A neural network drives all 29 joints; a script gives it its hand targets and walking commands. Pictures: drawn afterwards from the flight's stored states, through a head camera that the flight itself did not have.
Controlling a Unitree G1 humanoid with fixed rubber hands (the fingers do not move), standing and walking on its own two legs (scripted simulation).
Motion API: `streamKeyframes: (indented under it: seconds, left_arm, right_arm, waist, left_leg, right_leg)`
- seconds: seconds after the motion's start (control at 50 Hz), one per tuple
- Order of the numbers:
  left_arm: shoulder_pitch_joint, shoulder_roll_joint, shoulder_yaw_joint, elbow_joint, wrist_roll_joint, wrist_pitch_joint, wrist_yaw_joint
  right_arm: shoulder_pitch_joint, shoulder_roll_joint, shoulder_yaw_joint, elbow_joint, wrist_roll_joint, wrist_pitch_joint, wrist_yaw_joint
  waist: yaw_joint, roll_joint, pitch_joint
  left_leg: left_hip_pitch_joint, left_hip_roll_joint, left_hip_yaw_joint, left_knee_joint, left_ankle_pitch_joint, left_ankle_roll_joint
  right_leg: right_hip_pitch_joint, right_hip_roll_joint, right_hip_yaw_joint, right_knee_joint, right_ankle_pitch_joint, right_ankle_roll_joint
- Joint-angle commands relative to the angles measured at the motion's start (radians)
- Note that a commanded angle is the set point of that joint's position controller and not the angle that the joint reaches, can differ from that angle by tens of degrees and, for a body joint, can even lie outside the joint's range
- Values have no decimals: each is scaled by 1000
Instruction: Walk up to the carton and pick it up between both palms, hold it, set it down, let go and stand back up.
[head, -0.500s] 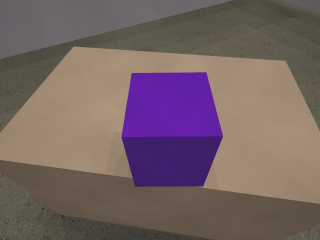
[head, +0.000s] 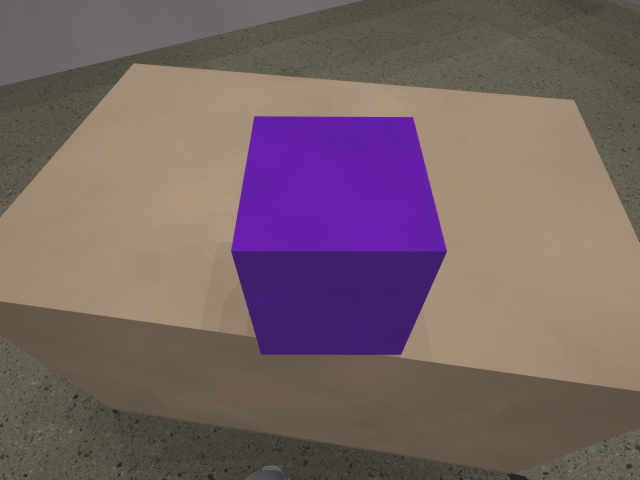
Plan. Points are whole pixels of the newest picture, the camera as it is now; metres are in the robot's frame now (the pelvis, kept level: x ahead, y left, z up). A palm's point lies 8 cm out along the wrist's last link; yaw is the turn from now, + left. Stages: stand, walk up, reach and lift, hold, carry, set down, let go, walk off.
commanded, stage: reach and lift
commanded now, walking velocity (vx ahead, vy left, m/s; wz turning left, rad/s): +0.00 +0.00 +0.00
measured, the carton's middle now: (332, 243) +0.41 +0.01 +0.05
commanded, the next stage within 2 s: none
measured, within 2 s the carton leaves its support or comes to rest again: neither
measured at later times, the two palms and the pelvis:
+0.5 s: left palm out of the picture +0.14 +0.22 -0.08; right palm out of the picture +0.14 -0.25 -0.07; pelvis -0.01 -0.03 +0.02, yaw -4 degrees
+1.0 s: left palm (153, 445) +0.18 +0.22 -0.04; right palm (535, 453) +0.17 -0.21 -0.03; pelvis +0.02 +0.00 +0.03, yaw -4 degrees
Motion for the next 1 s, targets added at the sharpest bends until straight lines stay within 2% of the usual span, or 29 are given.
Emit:
streamKeyframes:
  seconds: [0.0, 0.04, 0.08, 0.1, 0.12, 0.14, 0.16, 0.2, 0.22, 0.24, 0.32, 0.34, 0.36, 0.38, 0.4, 0.46, 0.52, 0.58, 0.62, 0.66, 0.74, 0.78, 0.8, 0.82, 0.86, 0.88, 0.9, 0.92, 0.98]
  left_arm:
    - [-346, 123, 61, -397, 9, 251, 8]
    - [-249, 82, 71, -467, 45, 294, 3]
    - [-92, 34, 115, -528, 92, 315, -9]
    - [-52, 35, 134, -551, 108, 315, -22]
    - [-5, 39, 148, -589, 122, 304, -36]
    - [13, 40, 167, -568, 146, 301, -39]
    - [24, 39, 154, -550, 139, 292, -46]
    - [-3, 70, 180, -464, 141, 271, -63]
    - [-43, 83, 180, -454, 144, 253, -66]
    - [-79, 91, 196, -413, 149, 242, -71]
    - [-203, 114, 212, -422, 142, 150, -61]
    - [-236, 125, 219, -440, 128, 128, -55]
    - [-236, 122, 207, -443, 108, 108, -53]
    - [-258, 106, 198, -467, 89, 88, -50]
    - [-256, 109, 194, -493, 77, 71, -46]
    - [-249, 129, 177, -531, 38, -1, -49]
    - [-194, 114, 163, -552, 14, -70, -37]
    - [-121, 115, 150, -485, -3, -117, -39]
    - [-84, 124, 152, -450, -15, -143, -43]
    - [-69, 99, 152, -443, -10, -168, -42]
    - [-40, 46, 117, -443, -30, -196, -42]
    - [-45, 12, 92, -452, -22, -208, -32]
    - [-25, 8, 90, -463, -28, -211, -25]
    - [-7, -4, 84, -483, -24, -216, -17]
    - [-42, 8, 88, -566, -14, -243, 6]
    - [-44, -4, 71, -548, -18, -243, 13]
    - [-40, 9, 85, -568, -10, -247, 19]
    - [-2, -1, 69, -561, -25, -246, 23]
    - [18, 3, 82, -599, -2, -271, 25]
  right_arm:
    - [-244, -178, -61, -229, 12, 32, 59]
    - [-149, -203, 21, -222, 108, 41, 64]
    - [-7, -240, 57, -179, 153, 41, 54]
    - [-2, -272, 63, -194, 179, 22, 49]
    - [14, -286, 65, -250, 189, 9, 36]
    - [6, -276, 70, -229, 196, 9, 23]
    - [-27, -268, 69, -277, 187, -3, 11]
    - [-66, -174, 120, -350, 170, -3, -29]
    - [-88, -161, 115, -352, 155, -5, -42]
    - [-121, -131, 119, -383, 140, -3, -48]
    - [-160, -46, 109, -581, 85, -3, -45]
    - [-141, -37, 102, -599, 87, -1, -45]
    - [-130, -12, 107, -631, 87, 0, -48]
    - [-100, -13, 92, -641, 67, -1, -53]
    - [-76, -14, 90, -657, 80, -6, -50]
    - [-6, 21, 100, -655, 102, -39, -64]
    - [50, -1, 72, -574, 103, -108, -77]
    - [63, -10, 69, -554, 86, -154, -88]
    - [76, -9, 72, -541, 67, -189, -99]
    - [72, -8, 77, -503, 94, -207, -99]
    - [53, -41, 63, -517, 95, -228, -81]
    - [35, -46, 64, -494, 103, -231, -66]
    - [32, -52, 82, -518, 111, -229, -57]
    - [50, -54, 73, -516, 115, -228, -49]
    - [46, -65, 59, -571, 116, -237, -34]
    - [35, -57, 73, -573, 129, -235, -28]
    - [39, -63, 69, -578, 143, -233, -24]
    - [66, -54, 75, -586, 152, -231, -22]
    - [103, -52, 61, -610, 158, -245, -25]
  waist:
    - [0, 80, -227]
    - [-10, 148, -287]
    - [-39, 177, -334]
    - [-36, 174, -368]
    - [-44, 161, -369]
    - [-26, 146, -310]
    - [-36, 77, -240]
    - [4, -18, -132]
    - [-2, -32, -98]
    - [17, -59, -73]
    - [89, -58, 10]
    - [91, -54, -1]
    - [85, -73, -3]
    - [63, -58, -46]
    - [73, -10, -75]
    - [51, 9, -167]
    - [25, 69, -236]
    - [19, 35, -185]
    - [25, 11, -189]
    - [36, 46, -169]
    - [39, 22, -143]
    - [37, 53, -111]
    - [55, 51, -116]
    - [46, 60, -105]
    - [63, 97, -130]
    - [60, 98, -109]
    - [80, 107, -124]
    - [63, 93, -115]
    - [71, 85, -141]
  left_leg:
    - [234, 35, 22, -39, -74, -60]
    - [390, 38, 2, 3, 138, -89]
    - [612, 37, -16, -9, 477, -102]
    - [672, 32, -15, -5, 573, -102]
    - [654, 7, 3, -14, 522, -105]
    - [638, -6, 16, -66, 421, -106]
    - [604, -10, 26, -92, 351, -88]
    - [512, -45, 56, -122, 240, -44]
    - [479, -56, 70, -128, 207, -30]
    - [454, -62, 79, -152, 147, -16]
    - [370, -51, 119, -197, 26, 9]
    - [386, -45, 121, -212, -14, 10]
    - [403, -37, 115, -214, -10, 17]
    - [423, -38, 123, -213, 0, 13]
    - [453, -28, 120, -222, 16, 15]
    - [505, -24, 113, -200, 106, 7]
    - [598, -24, 91, -208, 182, -18]
    - [610, -26, 74, -231, 221, -21]
    - [620, -31, 67, -243, 253, -20]
    - [640, -30, 58, -263, 275, -34]
    - [681, -25, 38, -284, 398, -58]
    - [678, -20, 29, -311, 390, -68]
    - [697, -18, 23, -320, 406, -69]
    - [705, -9, 13, -327, 387, -72]
    - [660, -8, 24, -343, 359, -71]
    - [643, -8, 19, -350, 360, -69]
    - [641, -17, 29, -356, 336, -68]
    - [662, -9, 12, -355, 362, -65]
    - [682, -16, 22, -353, 336, -62]
  right_leg:
    - [-250, 18, -47, -1, 48, -68]
    - [-281, 33, -61, -13, 173, -72]
    - [-270, 66, -80, -55, 335, -61]
    - [-249, 79, -80, -86, 388, -56]
    - [-193, 87, -75, -143, 443, -57]
    - [-149, 89, -71, -192, 403, -53]
    - [-136, 89, -73, -218, 406, -43]
    - [-123, 72, -44, -264, 431, -8]
    - [-125, 66, -33, -269, 426, 5]
    - [-129, 58, -25, -289, 355, 15]
    - [-160, 29, 37, -359, 148, 16]
    - [-174, 16, 49, -371, 86, 15]
    - [-183, 11, 62, -381, 97, 17]
    - [-192, 9, 59, -382, 97, 20]
    - [-180, 11, 59, -376, 118, 14]
    - [-161, 3, 69, -367, 242, 22]
    - [-146, 20, 37, -373, 281, 10]
    - [-149, 34, 27, -401, 282, 8]
    - [-132, 41, 24, -413, 301, 11]
    - [-123, 51, 21, -430, 289, 1]
    - [-109, 79, -1, -471, 291, -22]
    - [-111, 88, -4, -484, 234, -38]
    - [-106, 88, -8, -492, 235, -41]
    - [-101, 102, -14, -497, 199, -46]
    - [-49, 97, 0, -493, 193, -49]
    - [-51, 95, 6, -493, 194, -52]
    - [-23, 88, 17, -496, 201, -53]
    - [-33, 88, 19, -498, 210, -55]
    - [-37, 87, 29, -512, 197, -51]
